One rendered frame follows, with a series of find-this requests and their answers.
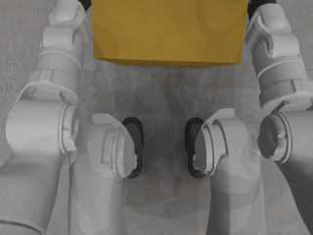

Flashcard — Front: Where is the left robot shin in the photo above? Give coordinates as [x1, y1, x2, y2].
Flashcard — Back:
[68, 114, 138, 176]

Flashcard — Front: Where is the robot left forearm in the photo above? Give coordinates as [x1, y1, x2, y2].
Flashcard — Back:
[5, 0, 91, 147]

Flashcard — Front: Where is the right robot hand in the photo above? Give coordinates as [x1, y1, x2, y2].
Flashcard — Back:
[247, 0, 276, 20]

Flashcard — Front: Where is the robot right upper arm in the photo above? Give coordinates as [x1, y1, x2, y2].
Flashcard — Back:
[257, 110, 313, 235]

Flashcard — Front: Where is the robot right forearm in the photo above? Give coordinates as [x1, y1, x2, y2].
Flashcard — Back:
[245, 3, 313, 115]

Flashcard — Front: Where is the left robot hand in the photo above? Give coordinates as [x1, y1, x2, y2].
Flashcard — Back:
[77, 0, 92, 14]

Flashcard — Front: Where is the carton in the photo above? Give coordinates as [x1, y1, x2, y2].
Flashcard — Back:
[91, 0, 248, 69]

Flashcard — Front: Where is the left robot foot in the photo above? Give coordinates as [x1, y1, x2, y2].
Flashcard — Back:
[122, 117, 144, 178]

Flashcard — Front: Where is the robot left upper arm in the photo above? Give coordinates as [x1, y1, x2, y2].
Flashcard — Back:
[0, 99, 84, 235]

